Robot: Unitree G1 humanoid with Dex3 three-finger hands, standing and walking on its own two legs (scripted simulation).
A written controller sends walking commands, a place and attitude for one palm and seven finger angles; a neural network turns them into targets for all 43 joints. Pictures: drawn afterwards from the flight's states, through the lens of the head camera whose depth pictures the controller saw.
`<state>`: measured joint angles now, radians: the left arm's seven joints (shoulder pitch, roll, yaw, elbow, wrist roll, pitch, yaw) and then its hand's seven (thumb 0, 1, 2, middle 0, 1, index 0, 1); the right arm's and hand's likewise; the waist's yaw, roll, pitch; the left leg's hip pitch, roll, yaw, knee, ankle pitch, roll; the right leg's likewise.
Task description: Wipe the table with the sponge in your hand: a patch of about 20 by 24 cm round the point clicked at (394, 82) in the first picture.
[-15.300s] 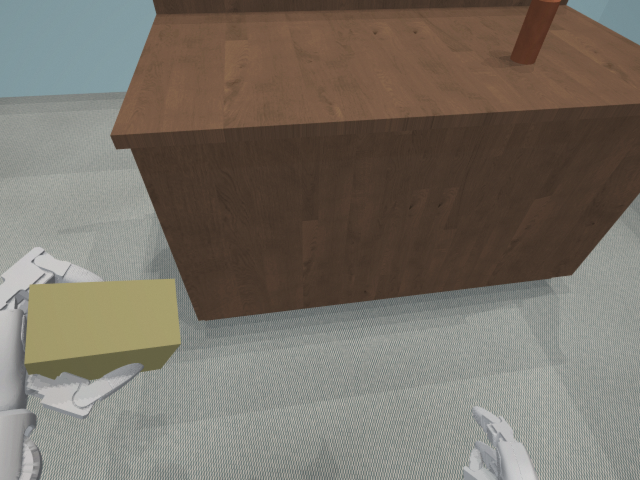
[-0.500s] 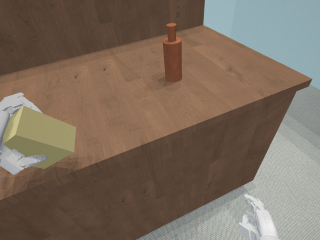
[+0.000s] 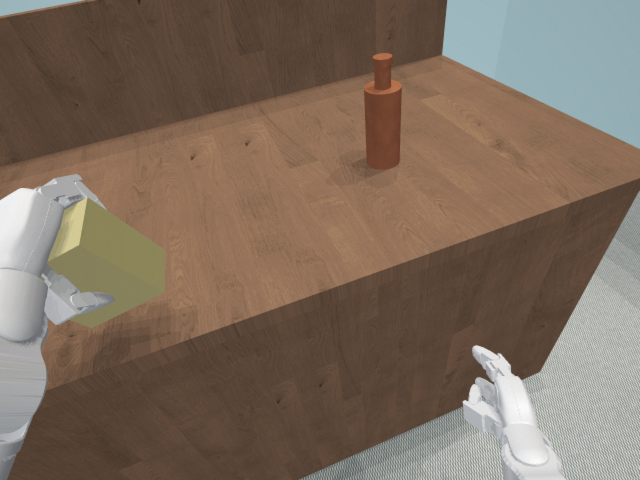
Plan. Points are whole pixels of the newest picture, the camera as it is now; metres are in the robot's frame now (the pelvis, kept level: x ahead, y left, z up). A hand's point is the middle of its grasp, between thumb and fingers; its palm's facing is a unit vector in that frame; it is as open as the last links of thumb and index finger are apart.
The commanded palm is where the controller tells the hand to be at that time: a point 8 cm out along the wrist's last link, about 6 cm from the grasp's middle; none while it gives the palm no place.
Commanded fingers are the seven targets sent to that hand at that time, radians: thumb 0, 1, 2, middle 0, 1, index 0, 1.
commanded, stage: turn the palm down, sponge in hand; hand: left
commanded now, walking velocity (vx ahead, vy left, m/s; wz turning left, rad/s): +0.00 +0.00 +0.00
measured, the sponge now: (103, 274) +0.25 +0.29 +0.18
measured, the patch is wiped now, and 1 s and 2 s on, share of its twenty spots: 0.00 0.00 0.00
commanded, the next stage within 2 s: move the sponge above the wiping area in 0.90 s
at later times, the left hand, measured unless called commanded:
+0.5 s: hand (54, 243) +0.24 +0.31 +0.24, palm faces +0.34 -0.13 -0.93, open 10.4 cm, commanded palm +0.18 +0.30 +0.31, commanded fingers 0.00 0.10 1.30 -1.20 -1.60 -1.20 -1.60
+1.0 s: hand (64, 240) +0.24 +0.29 +0.24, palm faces +0.36 -0.11 -0.93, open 10.4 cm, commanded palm +0.18 +0.29 +0.31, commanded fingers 0.00 0.10 1.30 -1.20 -1.60 -1.20 -1.60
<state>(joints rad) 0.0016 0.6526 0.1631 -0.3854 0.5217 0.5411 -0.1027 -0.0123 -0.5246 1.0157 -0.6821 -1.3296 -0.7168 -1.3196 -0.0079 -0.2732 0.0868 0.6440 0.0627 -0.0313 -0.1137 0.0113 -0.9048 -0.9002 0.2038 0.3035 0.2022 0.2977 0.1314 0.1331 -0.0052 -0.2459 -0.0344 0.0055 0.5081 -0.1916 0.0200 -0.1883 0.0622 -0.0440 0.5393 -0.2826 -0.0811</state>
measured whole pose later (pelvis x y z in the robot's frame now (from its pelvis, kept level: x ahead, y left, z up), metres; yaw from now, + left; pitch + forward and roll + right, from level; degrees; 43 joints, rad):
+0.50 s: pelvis -0.01 +0.02 +0.01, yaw +0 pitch -6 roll +0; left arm -0.16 0.62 0.03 -0.36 0.74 0.61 -0.16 -0.01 -0.52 1.02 -0.68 -1.33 -0.72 -1.32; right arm -0.08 -0.25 0.12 0.66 0.07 0.00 -0.07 0.01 -0.90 -0.90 0.20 0.30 0.20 0.30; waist 0.17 0.14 0.02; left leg -0.19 -0.05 0.01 0.43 -0.13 0.04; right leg -0.14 0.05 -0.04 0.47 -0.23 -0.06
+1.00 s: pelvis -0.01 +0.01 +0.01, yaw +0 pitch -6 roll +0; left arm -0.14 0.61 0.03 -0.36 0.74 0.60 -0.14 -0.01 -0.53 1.02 -0.68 -1.32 -0.72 -1.31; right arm -0.08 -0.26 0.11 0.67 0.07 0.00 -0.06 0.01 -0.90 -0.90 0.20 0.30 0.20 0.30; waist 0.17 0.14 0.01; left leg -0.19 -0.04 0.01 0.43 -0.14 0.03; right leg -0.13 0.06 -0.04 0.46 -0.24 -0.08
